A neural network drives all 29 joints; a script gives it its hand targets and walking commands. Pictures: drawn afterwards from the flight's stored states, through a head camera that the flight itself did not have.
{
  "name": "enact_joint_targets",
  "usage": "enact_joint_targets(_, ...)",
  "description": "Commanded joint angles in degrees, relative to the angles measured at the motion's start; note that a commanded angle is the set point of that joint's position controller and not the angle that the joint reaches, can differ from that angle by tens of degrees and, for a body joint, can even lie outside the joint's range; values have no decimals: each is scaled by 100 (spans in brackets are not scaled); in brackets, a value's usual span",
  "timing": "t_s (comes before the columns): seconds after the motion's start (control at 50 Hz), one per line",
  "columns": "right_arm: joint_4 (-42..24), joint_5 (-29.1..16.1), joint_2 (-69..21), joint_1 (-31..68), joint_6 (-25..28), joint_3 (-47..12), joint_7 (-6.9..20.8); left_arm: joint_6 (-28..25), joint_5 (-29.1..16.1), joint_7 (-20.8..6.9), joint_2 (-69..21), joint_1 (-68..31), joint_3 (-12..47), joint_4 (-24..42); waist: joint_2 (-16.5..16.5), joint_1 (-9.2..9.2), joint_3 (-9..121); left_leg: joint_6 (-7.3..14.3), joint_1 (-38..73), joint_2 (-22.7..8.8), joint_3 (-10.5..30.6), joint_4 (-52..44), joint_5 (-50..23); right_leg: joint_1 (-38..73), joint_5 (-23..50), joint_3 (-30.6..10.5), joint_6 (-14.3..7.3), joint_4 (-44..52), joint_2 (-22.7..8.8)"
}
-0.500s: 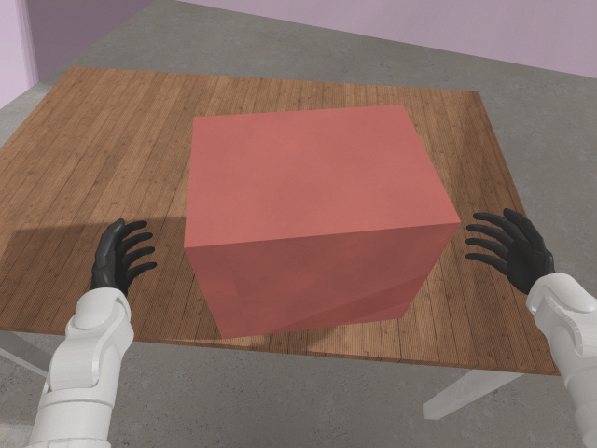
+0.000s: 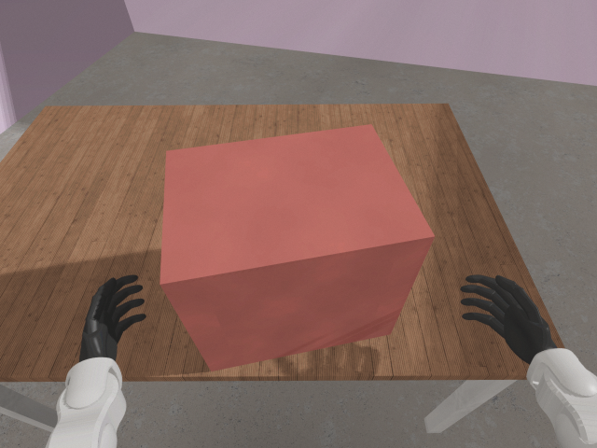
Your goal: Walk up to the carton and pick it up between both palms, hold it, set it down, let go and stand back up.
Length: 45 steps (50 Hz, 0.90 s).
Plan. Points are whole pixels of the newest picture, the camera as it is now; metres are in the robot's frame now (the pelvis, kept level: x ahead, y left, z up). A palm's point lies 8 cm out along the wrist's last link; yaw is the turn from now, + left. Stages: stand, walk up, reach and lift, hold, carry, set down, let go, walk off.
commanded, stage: set down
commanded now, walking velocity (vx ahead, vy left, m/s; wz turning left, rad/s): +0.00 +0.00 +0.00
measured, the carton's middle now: (289, 251) +0.41 +0.06 +0.00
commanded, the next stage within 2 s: let go in 1.78 s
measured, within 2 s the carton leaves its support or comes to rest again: neither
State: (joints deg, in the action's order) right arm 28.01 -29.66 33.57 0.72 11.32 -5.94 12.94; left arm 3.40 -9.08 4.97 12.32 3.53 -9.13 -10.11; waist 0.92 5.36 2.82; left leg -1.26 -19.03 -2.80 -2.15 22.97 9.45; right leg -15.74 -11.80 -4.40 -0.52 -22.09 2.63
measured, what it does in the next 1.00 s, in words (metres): stands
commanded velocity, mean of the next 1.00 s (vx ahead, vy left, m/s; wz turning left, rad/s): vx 0.00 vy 0.00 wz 0.00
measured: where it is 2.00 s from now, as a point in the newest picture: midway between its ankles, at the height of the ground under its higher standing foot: outside the picture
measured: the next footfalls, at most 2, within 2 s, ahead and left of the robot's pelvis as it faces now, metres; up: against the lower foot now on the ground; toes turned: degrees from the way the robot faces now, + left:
none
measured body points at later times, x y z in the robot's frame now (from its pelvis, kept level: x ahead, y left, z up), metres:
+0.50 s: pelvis -0.02 +0.00 -0.01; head +0.00 +0.01 +0.44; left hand +0.20 +0.28 +0.00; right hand +0.25 -0.25 -0.01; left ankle +0.02 +0.13 -0.74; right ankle -0.01 -0.12 -0.74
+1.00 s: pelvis +0.00 -0.01 +0.00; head +0.02 +0.00 +0.45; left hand +0.15 +0.26 -0.05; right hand +0.22 -0.24 -0.05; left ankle +0.02 +0.13 -0.74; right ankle -0.01 -0.12 -0.74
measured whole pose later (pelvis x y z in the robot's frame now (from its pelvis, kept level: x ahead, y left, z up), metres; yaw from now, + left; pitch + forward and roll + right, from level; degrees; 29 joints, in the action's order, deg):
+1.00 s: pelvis +0.00 -0.01 +0.00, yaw +1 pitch +0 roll +0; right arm 38.7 -21.6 21.5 -9.3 20.3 -6.2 10.6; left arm -8.1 -4.3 6.9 10.9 15.0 -5.5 -21.7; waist -1.6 6.0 -1.7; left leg -2.1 -14.3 -2.5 -0.6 26.0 11.8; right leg -11.4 -15.3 -3.7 -1.4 -26.7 2.9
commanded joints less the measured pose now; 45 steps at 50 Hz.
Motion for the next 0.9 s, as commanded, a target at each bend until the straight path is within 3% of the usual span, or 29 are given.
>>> enact_joint_targets(0.0, -463, -92, 1217, 288, 381, 581, 49, -431, -47, 26, 647, 42, -172, 800, -887, -30, 1327, 45, 930, 374, 55, -94, -1433, 852, 2591, -267, -59, -5, -7)
enact_joint_targets(0.02, -736, 115, 1400, 1777, 323, 784, -20, -459, -86, 9, 1111, -1618, -284, 675, -779, -41, 1579, 4, 570, 334, -62, -42, -1136, 586, 2000, -257, -87, 124, -14)
enact_joint_targets(0.12, -149, 34, 1113, 1232, 297, 683, 225, -641, -149, 344, 684, -1175, 67, 257, -561, 192, 1065, 53, 740, 171, 151, -276, -60, -178, 120, -179, -194, 299, -44)
enact_joint_targets(0.14, -158, 63, 1339, 2106, 247, 998, 260, -657, -244, 399, 836, -2158, 122, 360, -323, 115, 1312, 48, 566, 106, 187, -257, 292, -548, -356, -154, -192, 221, -69)
enact_joint_targets(0.16, 129, 41, 1038, 1156, 249, 723, 274, -655, -108, 394, 592, -1121, 160, 61, -489, 137, 994, 78, 815, 139, 220, -292, 321, -467, -353, -190, -231, 345, -134)
enact_joint_targets(0.18, 42, 128, 1293, 1909, 263, 1046, 282, -661, -128, 438, 709, -1881, 247, 273, -293, 22, 1137, 60, 683, 132, 246, -281, 573, -694, -620, -144, -193, 244, -134)
enact_joint_targets(0.3, 128, 245, 541, 90, 532, 779, 86, -925, 221, 360, 664, -402, 86, 282, -184, -134, 1197, 83, 1250, 147, 385, -150, -46, -63, 787, -52, -135, -50, -94)
enact_joint_targets(0.34, -715, 85, 980, 1614, 682, 1092, 42, -1176, 48, 496, 1017, -1807, -48, 1165, 179, -52, 2083, -70, 996, 70, 385, 97, -521, -6, 1175, 83, -77, -322, -7)
enact_joint_targets(0.38, -61, 295, 641, 219, 746, 859, 0, -1138, 282, 388, 864, -572, -44, 596, -2, -240, 1583, -25, 1292, 138, 353, 49, -452, 81, 1333, 7, -99, -227, -24)
enact_joint_targets(0.4, -274, 257, 652, 330, 819, 922, -34, -1218, 187, 347, 839, -411, -80, 796, -66, -110, 1660, -53, 1214, 104, 312, 100, -721, 241, 1519, 76, -95, -250, 33)
enact_joint_targets(0.46, -265, 163, 737, 327, 1016, 853, 19, -1354, 193, 448, 647, -183, -23, 738, 18, 59, 1473, -82, 1009, 123, 264, 40, -390, 109, 983, 45, -132, -213, 22)
enact_joint_targets(0.48, 462, 459, 440, -181, 933, 712, -50, -1210, 326, 251, 591, 296, 58, -244, -218, -153, 763, -31, 1078, 179, 250, -14, -69, 23, 724, -32, -164, 23, -24)
enact_joint_targets(0.52, -283, 428, 562, 655, 1005, 785, -80, -1322, 142, 286, 713, -265, 89, 206, -486, 20, 755, 60, 696, 222, 49, -22, 175, 36, 144, -64, -141, 55, -62)
enact_joint_targets(0.54, 66, 493, 343, 183, 937, 603, -109, -1219, 197, 229, 573, -102, 270, -341, -556, -242, 353, 105, 832, 205, 157, -103, 492, -128, -188, -69, -142, 133, -73)
enact_joint_targets(0.58, -792, 457, 379, 408, 1020, 763, -85, -1427, -71, 346, 628, -306, 355, 576, -469, -132, 680, 55, 899, 124, 298, -53, 496, -179, -336, 25, -136, 48, -59)
enact_joint_targets(0.6, 83, 755, 98, -153, 866, 645, -139, -1234, 141, 242, 544, -35, 359, -591, -617, -358, 49, 102, 933, 205, 256, -208, 806, -267, -419, -52, -158, 187, -96)
enact_joint_targets(0.62, -1157, 579, 272, 194, 1118, 823, -78, -1563, 20, 404, 711, -256, 184, 988, -652, -52, 747, 43, 1042, 160, 254, -95, 246, -100, -195, 37, -133, 84, -54)
enact_joint_targets(0.64, 97, 763, 84, -148, 967, 654, -179, -1375, 259, 280, 681, -33, 246, -564, -555, -298, 120, 107, 947, 266, 109, -136, 482, -66, -243, -71, -172, 190, -78)
enact_joint_targets(0.66, -611, 695, -31, 29, 1048, 590, -173, -1486, 175, 268, 807, -134, 110, 107, -720, -67, 281, 92, 882, 266, 84, -31, 281, 140, -128, -144, -156, 205, -178)
enact_joint_targets(0.68, -112, 736, 68, 71, 992, 574, -173, -1396, 315, 271, 631, 53, 174, -342, -576, -51, 200, 25, 794, 273, 28, -17, 141, 192, -18, -176, -199, 146, -145)
enact_joint_targets(0.7, -927, 576, -18, -172, 1196, 546, -201, -1659, 223, 305, 922, 100, 22, 569, -707, 86, 673, -6, 777, 263, -54, 55, -154, 504, 471, -181, -148, 70, -169)
enact_joint_targets(0.72, 92, 823, -26, -391, 1090, 557, -262, -1517, 391, 211, 867, 228, 5, -519, -544, -64, 321, -14, 645, 364, -121, 28, -4, 552, 633, -251, -143, 63, -177)
enact_joint_targets(0.74, -1194, 566, -2, -267, 1374, 540, -249, -1885, 230, 328, 1125, 161, -138, 934, -471, 153, 1142, -54, 627, 289, -131, 173, -398, 911, 1055, -155, -99, -148, -127)
enact_joint_targets(0.76, 475, 756, -34, -648, 1189, 456, -298, -1611, 534, 238, 848, 638, -88, -676, -283, 43, 432, -73, 571, 384, -238, 81, -267, 766, 1119, -186, -165, -40, -161)
enact_joint_targets(0.78, -504, 654, -100, -371, 1369, 528, -265, -1813, 417, 279, 923, 565, -212, 505, -545, 323, 817, -90, 714, 332, -156, 131, -509, 832, 1108, -176, -137, -121, -161)
enact_joint_targets(0.82, 796, 829, -94, -344, 1154, 297, -295, -1419, 655, 127, 764, 681, -19, -1022, -494, 6, -26, -46, 617, 353, -269, 42, -65, 507, 605, -166, -173, 107, -184)
enact_joint_targets(0.84, -1036, 553, -205, 268, 1479, 381, -221, -1809, 375, 288, 824, 268, -121, 933, -610, 486, 869, -83, 601, 269, -235, 233, -448, 735, 664, -101, -156, -17, -143)
enact_joint_targets(0.86, 374, 678, -50, -386, 1332, 415, -242, -1583, 509, 289, 526, 762, 113, -482, -308, 120, 320, -86, 597, 336, -319, 34, -326, 553, 622, -119, -204, 82, -97)
enact_joint_targets(0.88, 129, 685, -123, -188, 1336, 361, -270, -1554, 560, 222, 674, 596, -29, -178, -453, 284, 350, -128, 669, 327, -264, 63, -335, 598, 681, -153, -206, 123, -142)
